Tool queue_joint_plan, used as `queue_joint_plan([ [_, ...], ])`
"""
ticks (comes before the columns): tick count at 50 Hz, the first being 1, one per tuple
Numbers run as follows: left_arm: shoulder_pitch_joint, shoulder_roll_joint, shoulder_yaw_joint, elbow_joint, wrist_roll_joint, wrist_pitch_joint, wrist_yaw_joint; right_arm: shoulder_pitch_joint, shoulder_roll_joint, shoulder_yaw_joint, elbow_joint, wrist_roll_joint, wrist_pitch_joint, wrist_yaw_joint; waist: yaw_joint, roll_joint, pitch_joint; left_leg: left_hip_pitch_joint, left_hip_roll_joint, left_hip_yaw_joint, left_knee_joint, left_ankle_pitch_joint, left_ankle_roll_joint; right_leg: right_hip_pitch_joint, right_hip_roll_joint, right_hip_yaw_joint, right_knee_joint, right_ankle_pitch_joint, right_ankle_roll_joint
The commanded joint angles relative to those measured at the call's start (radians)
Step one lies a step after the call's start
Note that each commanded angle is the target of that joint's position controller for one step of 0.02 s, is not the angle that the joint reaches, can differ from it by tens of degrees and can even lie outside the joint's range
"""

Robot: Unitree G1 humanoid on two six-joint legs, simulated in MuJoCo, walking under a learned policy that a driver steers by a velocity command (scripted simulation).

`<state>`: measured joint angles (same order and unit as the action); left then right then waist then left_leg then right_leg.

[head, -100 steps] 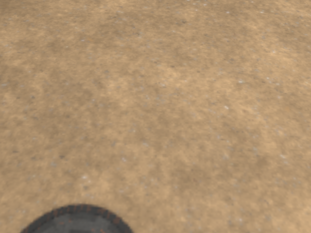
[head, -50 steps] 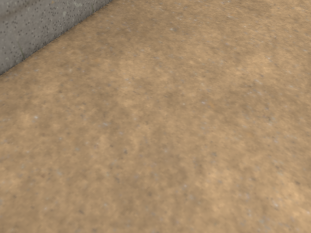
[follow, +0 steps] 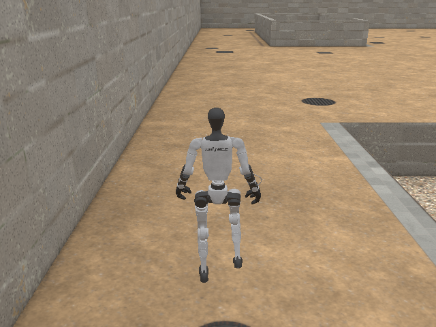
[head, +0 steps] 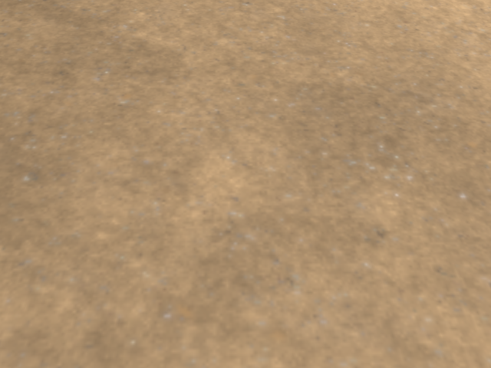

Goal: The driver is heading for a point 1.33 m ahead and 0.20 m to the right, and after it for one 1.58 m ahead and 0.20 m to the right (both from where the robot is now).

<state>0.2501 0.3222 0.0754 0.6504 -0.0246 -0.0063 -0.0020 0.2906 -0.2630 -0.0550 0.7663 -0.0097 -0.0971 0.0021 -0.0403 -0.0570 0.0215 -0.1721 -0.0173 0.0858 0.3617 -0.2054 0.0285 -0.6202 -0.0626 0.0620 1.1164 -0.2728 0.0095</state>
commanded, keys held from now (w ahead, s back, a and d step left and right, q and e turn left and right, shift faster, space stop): w+e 0.54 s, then w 0.46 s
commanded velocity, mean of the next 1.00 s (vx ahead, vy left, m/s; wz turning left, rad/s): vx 0.50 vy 0.00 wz -0.44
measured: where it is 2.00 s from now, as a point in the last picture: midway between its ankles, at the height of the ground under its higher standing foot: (328, 195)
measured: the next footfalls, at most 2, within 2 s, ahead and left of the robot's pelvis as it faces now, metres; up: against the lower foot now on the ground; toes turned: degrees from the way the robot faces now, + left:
right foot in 0.28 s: +0.31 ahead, -0.16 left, +0.00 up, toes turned -13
left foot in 0.78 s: +0.64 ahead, -0.05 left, +0.00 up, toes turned -25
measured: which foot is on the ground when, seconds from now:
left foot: down 0.00-0.28, up 0.30-0.76, down 0.78-1.00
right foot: up 0.00-0.26, down 0.28-0.80, up 0.82-1.00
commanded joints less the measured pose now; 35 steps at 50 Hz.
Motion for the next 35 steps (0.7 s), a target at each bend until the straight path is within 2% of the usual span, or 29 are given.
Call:
queue_joint_plan([
  [1,-0.04,0.028,0.005,-0.087,0.003,-0.01,-0.005,-0.04,-0.157,-0.041,-0.043,0.0,-0.016,-0.005,0.008,0.134,0.007,0.095,0.284,-0.179,-0.204,0.183,0.163,-0.134,-0.05,0.038,-0.092,0.106,0.014],
  [6,-0.178,-0.001,-0.009,-0.117,0.003,-0.025,-0.036,-0.014,-0.191,-0.046,-0.005,0.011,0.002,-0.01,-0.04,0.116,0.043,0.132,0.265,-0.019,-0.203,0.258,0.129,-0.071,-0.033,-0.042,-0.358,0.29,-0.005],
  [8,-0.224,-0.002,-0.011,-0.136,-0.001,-0.026,-0.048,0.01,-0.208,-0.051,0.014,0.02,0.011,-0.01,-0.051,0.114,0.062,0.176,0.281,0.01,-0.194,0.282,0.119,-0.06,-0.025,-0.067,-0.422,0.275,-0.024],
  [10,-0.243,0.013,-0.005,-0.154,-0.001,-0.025,-0.057,0.017,-0.226,-0.058,0.026,0.031,0.023,-0.009,-0.04,0.121,0.066,0.229,0.299,0.04,-0.151,0.407,0.104,-0.036,-0.005,-0.096,-0.467,0.207,-0.054],
  [12,-0.192,0.049,0.014,-0.154,0.006,-0.019,-0.059,0.009,-0.259,-0.068,0.026,0.041,0.034,-0.015,0.01,0.154,0.012,0.265,0.298,0.081,-0.015,0.755,0.083,0.082,0.058,-0.152,-0.484,0.104,-0.098],
  [13,-0.096,0.082,0.033,-0.133,0.008,-0.015,-0.056,0.002,-0.27,-0.072,0.024,0.045,0.042,-0.019,0.07,0.157,-0.046,0.255,0.286,0.104,0.13,0.891,0.07,0.211,0.1,-0.174,-0.505,0.082,-0.127],
  [14,0.074,0.132,0.065,-0.087,0.004,-0.009,-0.044,-0.008,-0.254,-0.065,0.02,0.047,0.044,-0.023,0.162,0.129,-0.133,0.153,0.251,0.13,0.344,0.867,0.039,0.461,0.136,-0.17,-0.567,0.151,-0.167],
  [15,0.214,0.212,0.091,-0.055,-0.003,0.003,-0.021,0.022,-0.184,-0.039,0.001,0.011,0.038,-0.022,0.199,-0.02,-0.222,-0.124,0.199,0.126,0.664,0.398,-0.004,0.772,-0.014,0.073,-0.574,0.165,-0.23],
  [16,0.155,0.298,0.091,-0.081,-0.005,-0.014,-0.023,0.093,-0.074,0.0,-0.062,-0.013,0.01,-0.008,0.074,-0.228,-0.336,-0.515,-0.011,-0.022,0.969,-0.401,-0.051,1.016,-0.244,0.674,-0.713,-0.071,-0.42],
  [17,0.178,0.199,0.066,-0.094,-0.001,-0.03,-0.03,-0.034,-0.176,-0.018,-0.07,0.024,-0.021,0.006,0.164,-0.091,-0.365,-0.616,0.022,-0.188,1.038,-0.364,-0.036,1.013,-0.259,0.732,-0.815,-0.153,-0.401],
  [18,0.144,0.161,0.051,-0.08,0.006,-0.044,-0.031,-0.106,-0.198,-0.024,-0.099,0.052,-0.038,0.012,0.155,-0.061,-0.216,-0.671,0.059,-0.173,0.998,-0.26,-0.017,0.898,-0.232,0.591,-0.83,-0.074,-0.358],
  [19,0.085,0.141,0.044,-0.081,0.004,-0.05,-0.03,-0.11,-0.183,-0.018,-0.092,0.036,-0.045,0.005,0.108,0.028,-0.141,-0.621,0.1,-0.172,0.913,-0.178,-0.015,0.753,-0.186,0.478,-0.829,0.041,-0.327],
  [20,0.025,0.119,0.037,-0.091,0.01,-0.051,-0.028,-0.103,-0.184,-0.023,-0.083,0.011,-0.045,-0.001,0.068,0.041,-0.097,-0.556,0.124,-0.172,0.831,-0.132,-0.026,0.633,-0.149,0.397,-0.837,0.155,-0.308],
  [21,-0.008,0.1,0.028,-0.103,0.022,-0.052,-0.023,-0.082,-0.188,-0.027,-0.077,0.005,-0.034,0.0,0.036,0.021,-0.085,-0.493,0.14,-0.179,0.799,-0.101,-0.034,0.556,-0.124,0.353,-0.858,0.228,-0.303],
  [24,-0.01,0.108,0.028,-0.086,0.017,-0.059,-0.008,-0.08,-0.152,-0.021,-0.075,-0.008,-0.005,0.0,0.016,0.019,-0.061,-0.444,0.129,-0.151,0.686,-0.052,-0.082,0.432,-0.095,0.273,-0.889,0.362,-0.316],
  [26,0.018,0.129,0.035,-0.066,0.014,-0.057,0.006,-0.155,-0.125,-0.01,-0.097,-0.01,0.001,-0.002,0.037,0.017,-0.031,-0.453,0.111,-0.141,0.549,0.061,-0.106,0.389,-0.064,0.226,-0.894,0.36,-0.297],
  [29,0.054,0.128,0.033,-0.038,0.009,-0.05,0.016,-0.26,-0.09,0.007,-0.113,-0.003,-0.005,0.01,0.084,-0.012,-0.018,-0.37,0.069,-0.128,0.305,0.272,-0.108,0.355,-0.018,0.167,-0.883,0.26,-0.243],
  [32,0.117,0.127,0.031,0.006,0.004,-0.052,0.014,-0.325,-0.102,0.007,-0.129,0.013,-0.016,0.025,0.12,-0.022,-0.003,-0.326,0.055,-0.137,0.209,0.349,-0.089,0.393,-0.056,0.203,-0.867,0.188,-0.229],
  [35,0.14,0.122,0.03,0.035,0.005,-0.047,0.015,-0.33,-0.137,-0.006,-0.141,0.013,-0.024,0.033,0.112,-0.04,0.01,-0.34,0.056,-0.152,0.151,0.253,-0.044,0.506,-0.11,0.265,-0.8,0.206,-0.214],
])
Velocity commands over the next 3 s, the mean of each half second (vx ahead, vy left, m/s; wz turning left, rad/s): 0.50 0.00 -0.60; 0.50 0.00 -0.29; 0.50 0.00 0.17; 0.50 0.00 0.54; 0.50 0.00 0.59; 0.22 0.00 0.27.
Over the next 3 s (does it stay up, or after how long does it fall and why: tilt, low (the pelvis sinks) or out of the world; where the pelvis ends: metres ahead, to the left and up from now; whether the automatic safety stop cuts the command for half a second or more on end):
stays up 1.51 -0.21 -0.01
